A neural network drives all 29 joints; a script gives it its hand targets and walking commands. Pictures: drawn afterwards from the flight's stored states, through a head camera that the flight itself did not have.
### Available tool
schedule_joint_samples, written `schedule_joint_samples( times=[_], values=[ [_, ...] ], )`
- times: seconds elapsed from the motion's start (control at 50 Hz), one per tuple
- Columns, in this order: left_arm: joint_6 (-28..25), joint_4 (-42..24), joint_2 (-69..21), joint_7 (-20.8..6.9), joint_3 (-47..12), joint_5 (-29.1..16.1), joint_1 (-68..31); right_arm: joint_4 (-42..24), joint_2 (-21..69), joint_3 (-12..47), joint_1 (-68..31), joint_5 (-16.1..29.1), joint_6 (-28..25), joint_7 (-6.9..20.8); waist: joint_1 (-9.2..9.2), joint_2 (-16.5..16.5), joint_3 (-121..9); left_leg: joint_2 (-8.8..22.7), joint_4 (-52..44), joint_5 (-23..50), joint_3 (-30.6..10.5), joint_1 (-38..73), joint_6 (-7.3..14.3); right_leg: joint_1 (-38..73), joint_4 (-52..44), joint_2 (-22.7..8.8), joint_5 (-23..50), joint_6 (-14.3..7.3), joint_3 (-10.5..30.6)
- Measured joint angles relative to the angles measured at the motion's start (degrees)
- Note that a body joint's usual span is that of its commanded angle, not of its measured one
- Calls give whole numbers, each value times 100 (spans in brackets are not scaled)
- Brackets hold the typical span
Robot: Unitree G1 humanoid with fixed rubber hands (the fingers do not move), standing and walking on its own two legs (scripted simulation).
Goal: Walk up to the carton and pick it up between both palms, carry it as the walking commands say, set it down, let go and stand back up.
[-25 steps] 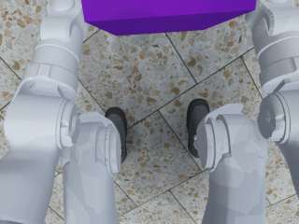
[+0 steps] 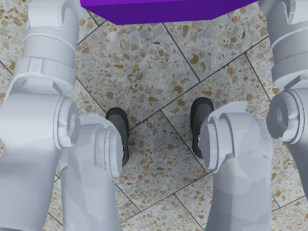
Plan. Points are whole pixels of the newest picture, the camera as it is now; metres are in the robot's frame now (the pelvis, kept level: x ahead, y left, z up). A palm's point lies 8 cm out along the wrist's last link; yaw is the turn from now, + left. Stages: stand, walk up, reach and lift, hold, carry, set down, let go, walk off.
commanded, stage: reach and lift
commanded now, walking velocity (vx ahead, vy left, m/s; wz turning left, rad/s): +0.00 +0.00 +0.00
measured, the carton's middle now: out of the picture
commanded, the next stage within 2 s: none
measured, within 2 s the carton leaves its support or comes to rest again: neither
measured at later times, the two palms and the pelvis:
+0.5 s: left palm out of the picture +0.57 +0.10 -0.12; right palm out of the picture +0.55 -0.24 -0.10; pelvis -0.01 +0.00 +0.03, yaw -1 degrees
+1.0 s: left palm out of the picture +0.55 +0.10 -0.04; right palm out of the picture +0.54 -0.24 -0.02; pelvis -0.02 +0.00 +0.06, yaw -1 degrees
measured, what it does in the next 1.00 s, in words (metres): rises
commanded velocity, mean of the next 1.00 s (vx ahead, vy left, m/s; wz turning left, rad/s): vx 0.00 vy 0.00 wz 0.00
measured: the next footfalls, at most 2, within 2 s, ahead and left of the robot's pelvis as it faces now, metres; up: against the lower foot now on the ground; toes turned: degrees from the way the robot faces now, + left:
none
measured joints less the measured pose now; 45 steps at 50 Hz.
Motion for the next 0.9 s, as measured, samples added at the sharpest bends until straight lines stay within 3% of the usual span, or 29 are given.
schedule_joint_samples(
  times=[0.24, 0.34, 0.74, 0.9],
  values=[
    [296, -79, -128, -39, 370, 138, 63, -43, -1, -180, -144, -2, 482, 58, -37, 0, -23, 12, -152, 27, -1, 342, 0, 333, -151, 0, 31, -1, -12],
    [526, -599, -132, 20, 404, 152, 196, -303, -2, -228, -148, -3, 593, 62, -13, 0, -11, 24, -262, 16, -1, 431, 0, 418, -263, 0, 26, -1, -19],
    [937, -1184, -593, 2, 1030, 749, 455, -643, 38, -679, -50, -535, 1004, 358, 14, 0, -24, 57, -676, 29, -1, 981, 0, 962, -687, 0, 52, -6, -45],
    [1238, -1772, -643, 1, 1048, 761, 757, -1244, 162, -679, 296, -537, 1248, 312, 59, 0, -8, 68, -904, 41, -1, 1357, 0, 1323, -904, 0, 68, -8, -52]
  ],
)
